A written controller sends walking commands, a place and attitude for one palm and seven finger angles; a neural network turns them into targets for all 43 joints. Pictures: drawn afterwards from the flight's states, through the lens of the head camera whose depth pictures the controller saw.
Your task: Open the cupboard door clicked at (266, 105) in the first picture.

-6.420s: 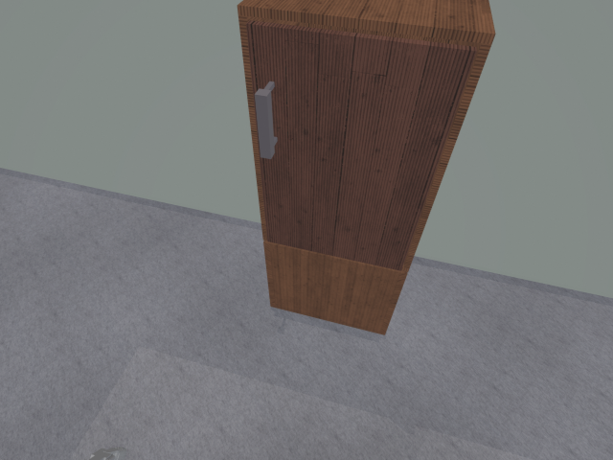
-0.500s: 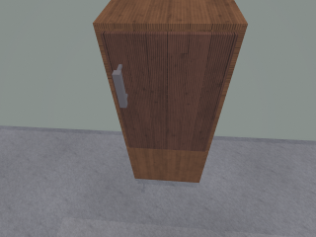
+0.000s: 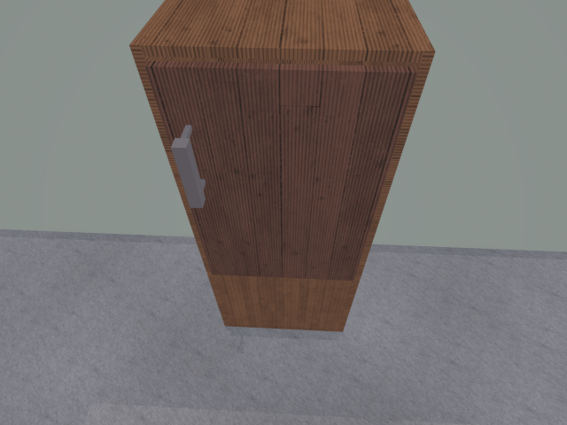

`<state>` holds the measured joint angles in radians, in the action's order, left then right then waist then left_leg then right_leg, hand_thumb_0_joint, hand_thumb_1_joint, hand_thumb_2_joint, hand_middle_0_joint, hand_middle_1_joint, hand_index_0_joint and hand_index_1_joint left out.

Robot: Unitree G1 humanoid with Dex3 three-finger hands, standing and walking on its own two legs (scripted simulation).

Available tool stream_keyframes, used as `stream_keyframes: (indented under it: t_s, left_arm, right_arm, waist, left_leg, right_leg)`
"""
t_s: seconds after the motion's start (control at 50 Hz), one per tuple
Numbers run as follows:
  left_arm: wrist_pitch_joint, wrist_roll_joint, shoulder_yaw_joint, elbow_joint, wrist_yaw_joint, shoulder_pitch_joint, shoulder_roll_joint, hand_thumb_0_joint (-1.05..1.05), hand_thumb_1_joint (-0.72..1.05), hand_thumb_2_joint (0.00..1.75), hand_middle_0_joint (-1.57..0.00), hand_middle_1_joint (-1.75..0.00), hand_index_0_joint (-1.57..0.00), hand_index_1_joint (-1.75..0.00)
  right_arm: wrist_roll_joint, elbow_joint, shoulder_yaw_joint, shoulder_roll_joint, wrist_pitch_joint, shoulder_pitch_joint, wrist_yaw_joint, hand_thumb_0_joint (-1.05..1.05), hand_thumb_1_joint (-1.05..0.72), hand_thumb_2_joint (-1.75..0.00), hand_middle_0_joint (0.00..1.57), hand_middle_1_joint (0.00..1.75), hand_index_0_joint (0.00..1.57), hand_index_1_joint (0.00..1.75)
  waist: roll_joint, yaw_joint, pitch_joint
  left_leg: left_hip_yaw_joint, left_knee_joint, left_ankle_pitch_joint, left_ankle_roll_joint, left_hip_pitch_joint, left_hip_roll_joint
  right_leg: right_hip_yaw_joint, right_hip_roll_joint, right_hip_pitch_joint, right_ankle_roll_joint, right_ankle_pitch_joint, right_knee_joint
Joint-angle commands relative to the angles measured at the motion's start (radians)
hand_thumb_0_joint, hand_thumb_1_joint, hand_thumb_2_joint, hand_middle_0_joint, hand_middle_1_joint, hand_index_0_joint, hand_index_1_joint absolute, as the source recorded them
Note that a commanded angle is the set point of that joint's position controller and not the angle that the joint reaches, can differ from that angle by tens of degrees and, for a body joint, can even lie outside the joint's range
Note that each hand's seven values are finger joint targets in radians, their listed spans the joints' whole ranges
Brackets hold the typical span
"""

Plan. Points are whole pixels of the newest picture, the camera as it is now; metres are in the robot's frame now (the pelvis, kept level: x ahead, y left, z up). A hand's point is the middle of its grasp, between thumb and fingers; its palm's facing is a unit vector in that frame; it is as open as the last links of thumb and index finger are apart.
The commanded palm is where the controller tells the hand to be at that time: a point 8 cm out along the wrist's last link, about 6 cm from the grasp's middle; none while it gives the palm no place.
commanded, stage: come to a stop and stand still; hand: left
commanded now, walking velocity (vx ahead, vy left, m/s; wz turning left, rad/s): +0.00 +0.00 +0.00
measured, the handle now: (192, 167) +0.51 +0.20 +0.07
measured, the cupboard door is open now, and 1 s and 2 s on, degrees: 0 0 0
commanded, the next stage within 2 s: look again from close up in 0.54 s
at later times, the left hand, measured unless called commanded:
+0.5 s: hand out of the picture +0.04 +0.16 -0.17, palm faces +0.03 -0.98 -0.20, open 7.4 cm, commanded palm none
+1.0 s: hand out of the picture +0.02 +0.15 -0.17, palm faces +0.03 -0.98 -0.19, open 7.4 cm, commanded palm none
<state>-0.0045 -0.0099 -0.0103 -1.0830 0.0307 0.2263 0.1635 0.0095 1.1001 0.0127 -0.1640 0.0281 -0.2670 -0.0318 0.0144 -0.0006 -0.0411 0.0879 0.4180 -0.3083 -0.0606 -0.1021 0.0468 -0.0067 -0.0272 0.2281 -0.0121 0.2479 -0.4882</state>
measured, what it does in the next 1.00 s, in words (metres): stands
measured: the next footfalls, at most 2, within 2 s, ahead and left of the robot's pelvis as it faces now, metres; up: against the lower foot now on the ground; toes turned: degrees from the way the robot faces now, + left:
none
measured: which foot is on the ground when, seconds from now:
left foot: down 0.00-1.00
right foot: down 0.00-1.00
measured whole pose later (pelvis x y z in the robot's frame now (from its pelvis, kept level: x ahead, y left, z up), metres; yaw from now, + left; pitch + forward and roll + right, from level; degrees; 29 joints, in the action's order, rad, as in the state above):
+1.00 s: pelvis +0.00 -0.03 +0.00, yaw +1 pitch -2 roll +0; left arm -0.01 -0.01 -0.01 -1.10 0.03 0.25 0.17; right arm 0.01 1.15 0.01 -0.15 0.02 -0.27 -0.03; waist -0.01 -0.01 -0.04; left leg 0.06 0.40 -0.30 -0.02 -0.07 0.00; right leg -0.04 0.01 0.18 0.03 0.23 -0.44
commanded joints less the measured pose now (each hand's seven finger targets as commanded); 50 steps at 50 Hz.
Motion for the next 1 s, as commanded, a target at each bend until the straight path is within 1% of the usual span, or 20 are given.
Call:
stream_keyframes:
  t_s: [0.0,0.04,0.08,0.14,0.18,0.24,0.28,0.38,0.44,0.48,0.54,0.58,0.64,0.66,0.72,0.8,0.82,0.88,0.9,0.98]
  left_arm:
    - [-0.018,-0.001,0.02,0.034,0.009,0.053,0.102,0.0,0.9,0.9,-0.2,-0.3,-0.2,-0.3]
    - [-0.019,-0.001,0.02,0.034,0.008,0.049,0.104,0.0,0.9,0.9,-0.2,-0.3,-0.2,-0.3]
    - [-0.022,-0.001,0.021,0.036,0.009,0.048,0.111,0.0,0.9,0.9,-0.2,-0.3,-0.2,-0.3]
    - [-0.024,0.0,0.023,0.037,0.009,0.045,0.114,0.0,0.9,0.9,-0.2,-0.3,-0.2,-0.3]
    - [-0.024,0.0,0.024,0.043,0.01,0.039,0.12,0.0,0.9,0.9,-0.2,-0.3,-0.2,-0.3]
    - [-0.024,0.001,0.025,0.041,0.009,0.038,0.121,0.0,0.9,0.9,-0.2,-0.3,-0.2,-0.3]
    - [-0.025,0.0,0.026,0.041,0.009,0.04,0.126,0.0,0.9,0.9,-0.2,-0.3,-0.2,-0.3]
    - [-0.027,0.0,0.027,0.039,0.009,0.04,0.127,0.0,0.9,0.9,-0.2,-0.3,-0.2,-0.3]
    - [-0.027,0.001,0.025,0.036,0.008,0.043,0.127,0.0,0.9,0.9,-0.2,-0.3,-0.2,-0.3]
    - [-0.025,0.001,0.025,0.036,0.008,0.04,0.126,0.0,0.9,0.9,-0.2,-0.3,-0.2,-0.3]
    - [-0.024,0.002,0.025,0.033,0.007,0.042,0.125,0.0,0.9,0.9,-0.2,-0.3,-0.2,-0.3]
    - [-0.025,0.0,0.026,0.033,0.008,0.043,0.128,0.0,0.9,0.9,-0.2,-0.3,-0.2,-0.3]
    - [-0.025,0.002,0.024,0.03,0.006,0.045,0.124,0.0,0.9,0.9,-0.2,-0.3,-0.2,-0.3]
    - [-0.025,0.0,0.024,0.03,0.007,0.047,0.124,0.0,0.9,0.9,-0.2,-0.3,-0.2,-0.3]
    - [-0.024,0.002,0.022,0.029,0.006,0.051,0.122,0.0,0.9,0.9,-0.2,-0.3,-0.2,-0.3]
    - [-0.025,0.002,0.022,0.026,0.006,0.057,0.119,0.0,0.9,0.9,-0.2,-0.3,-0.2,-0.3]
    - [-0.025,0.002,0.023,0.028,0.006,0.057,0.118,0.0,0.9,0.9,-0.2,-0.3,-0.2,-0.3]
    - [-0.024,0.001,0.023,0.028,0.007,0.058,0.115,0.0,0.9,0.9,-0.2,-0.3,-0.2,-0.3]
    - [-0.024,0.001,0.022,0.025,0.007,0.06,0.116,0.0,0.9,0.9,-0.2,-0.3,-0.2,-0.3]
    - [-0.023,0.001,0.02,0.024,0.006,0.065,0.11,0.0,0.9,0.9,-0.2,-0.3,-0.2,-0.3]
  right_arm:
    - [0.004,-0.021,-0.017,-0.103,0.017,-0.057,-0.007,0.0,-0.9,-0.9,0.2,0.3,0.2,0.3]
    - [0.004,-0.016,-0.017,-0.105,0.016,-0.05,-0.007,0.0,-0.9,-0.9,0.2,0.3,0.2,0.3]
    - [0.004,-0.014,-0.019,-0.108,0.017,-0.049,-0.007,0.0,-0.9,-0.9,0.2,0.3,0.2,0.3]
    - [0.004,-0.011,-0.021,-0.111,0.017,-0.041,-0.007,0.0,-0.9,-0.9,0.2,0.3,0.2,0.3]
    - [0.004,-0.009,-0.021,-0.111,0.015,-0.037,-0.008,0.0,-0.9,-0.9,0.2,0.3,0.2,0.3]
    - [0.005,-0.005,-0.021,-0.112,0.015,-0.034,-0.009,0.0,-0.9,-0.9,0.2,0.3,0.2,0.3]
    - [0.003,-0.003,-0.022,-0.114,0.015,-0.034,-0.009,0.0,-0.9,-0.9,0.2,0.3,0.2,0.3]
    - [0.003,0.002,-0.023,-0.116,0.014,-0.032,-0.011,0.0,-0.9,-0.9,0.2,0.3,0.2,0.3]
    - [0.004,0.004,-0.024,-0.117,0.012,-0.028,-0.011,0.0,-0.9,-0.9,0.2,0.3,0.2,0.3]
    - [0.003,0.006,-0.024,-0.114,0.012,-0.028,-0.011,0.0,-0.9,-0.9,0.2,0.3,0.2,0.3]
    - [0.003,0.008,-0.021,-0.113,0.011,-0.031,-0.011,0.0,-0.9,-0.9,0.2,0.3,0.2,0.3]
    - [0.003,0.009,-0.023,-0.114,0.011,-0.033,-0.012,0.0,-0.9,-0.9,0.2,0.3,0.2,0.3]
    - [0.003,0.011,-0.021,-0.113,0.011,-0.035,-0.011,0.0,-0.9,-0.9,0.2,0.3,0.2,0.3]
    - [0.003,0.014,-0.022,-0.108,0.011,-0.036,-0.011,0.0,-0.9,-0.9,0.2,0.3,0.2,0.3]
    - [0.003,0.015,-0.02,-0.109,0.01,-0.039,-0.01,0.0,-0.9,-0.9,0.2,0.3,0.2,0.3]
    - [0.003,0.02,-0.019,-0.105,0.012,-0.045,-0.01,0.0,-0.9,-0.9,0.2,0.3,0.2,0.3]
    - [0.003,0.019,-0.019,-0.105,0.012,-0.048,-0.011,0.0,-0.9,-0.9,0.2,0.3,0.2,0.3]
    - [0.003,0.022,-0.019,-0.099,0.012,-0.053,-0.01,0.0,-0.9,-0.9,0.2,0.3,0.2,0.3]
    - [0.002,0.024,-0.018,-0.1,0.011,-0.052,-0.01,0.0,-0.9,-0.9,0.2,0.3,0.2,0.3]
    - [0.002,0.025,-0.018,-0.094,0.009,-0.062,-0.009,0.0,-0.9,-0.9,0.2,0.3,0.2,0.3]
  waist:
    - [-0.025,-0.001,0.012]
    - [-0.037,-0.001,0.009]
    - [-0.047,0.0,0.024]
    - [-0.035,0.001,0.039]
    - [-0.019,0.001,0.026]
    - [-0.016,0.002,0.034]
    - [-0.008,0.0,0.04]
    - [-0.024,0.0,0.031]
    - [-0.03,0.001,0.027]
    - [-0.005,0.0,0.015]
    - [-0.019,0.0,0.014]
    - [-0.017,0.0,0.013]
    - [-0.024,-0.001,0.004]
    - [-0.018,-0.002,-0.003]
    - [-0.026,-0.002,-0.007]
    - [-0.01,-0.004,-0.001]
    - [-0.019,-0.002,0.004]
    - [-0.008,-0.005,-0.02]
    - [-0.022,-0.004,-0.029]
    - [-0.03,-0.003,-0.034]
  left_leg:
    - [-0.122,-0.077,0.33,0.015,-0.056,-0.156]
    - [-0.123,-0.078,0.307,0.017,-0.057,-0.155]
    - [-0.121,-0.068,0.324,0.018,-0.046,-0.153]
    - [-0.119,-0.064,0.328,0.021,-0.033,-0.153]
    - [-0.117,-0.063,0.34,0.022,-0.038,-0.154]
    - [-0.116,-0.067,0.326,0.024,-0.031,-0.157]
    - [-0.115,-0.058,0.35,0.024,-0.024,-0.157]
    - [-0.115,-0.06,0.339,0.026,-0.022,-0.16]
    - [-0.115,-0.066,0.301,0.028,-0.023,-0.16]
    - [-0.114,-0.068,0.313,0.028,-0.024,-0.161]
    - [-0.118,-0.077,0.277,0.028,-0.029,-0.162]
    - [-0.116,-0.075,0.291,0.027,-0.027,-0.163]
    - [-0.12,-0.086,0.256,0.027,-0.036,-0.163]
    - [-0.117,-0.084,0.27,0.027,-0.037,-0.163]
    - [-0.121,-0.094,0.22,0.028,-0.045,-0.161]
    - [-0.121,-0.093,0.232,0.027,-0.042,-0.162]
    - [-0.122,-0.096,0.231,0.027,-0.041,-0.163]
    - [-0.121,-0.099,0.227,0.027,-0.055,-0.163]
    - [-0.122,-0.104,0.204,0.027,-0.061,-0.163]
    - [-0.123,-0.106,0.165,0.028,-0.072,-0.159]
  right_leg:
    - [0.075,-0.078,-0.068,0.054,-0.289,0.031]
    - [0.081,-0.081,-0.071,0.056,-0.291,0.039]
    - [0.084,-0.083,-0.083,0.06,-0.331,0.035]
    - [0.088,-0.088,-0.091,0.064,-0.352,0.038]
    - [0.086,-0.088,-0.09,0.066,-0.36,0.038]
    - [0.087,-0.087,-0.094,0.068,-0.35,0.044]
    - [0.086,-0.088,-0.104,0.069,-0.377,0.042]
    - [0.086,-0.09,-0.106,0.071,-0.386,0.052]
    - [0.09,-0.092,-0.103,0.073,-0.369,0.065]
    - [0.088,-0.088,-0.099,0.072,-0.362,0.066]
    - [0.089,-0.086,-0.098,0.072,-0.323,0.077]
    - [0.089,-0.086,-0.103,0.072,-0.34,0.078]
    - [0.091,-0.085,-0.098,0.072,-0.304,0.088]
    - [0.086,-0.085,-0.1,0.071,-0.316,0.087]
    - [0.09,-0.084,-0.09,0.07,-0.267,0.099]
    - [0.089,-0.085,-0.094,0.072,-0.27,0.1]
    - [0.091,-0.083,-0.097,0.072,-0.27,0.099]
    - [0.089,-0.081,-0.09,0.071,-0.26,0.101]
    - [0.091,-0.081,-0.084,0.071,-0.24,0.107]
    - [0.094,-0.08,-0.079,0.07,-0.201,0.12]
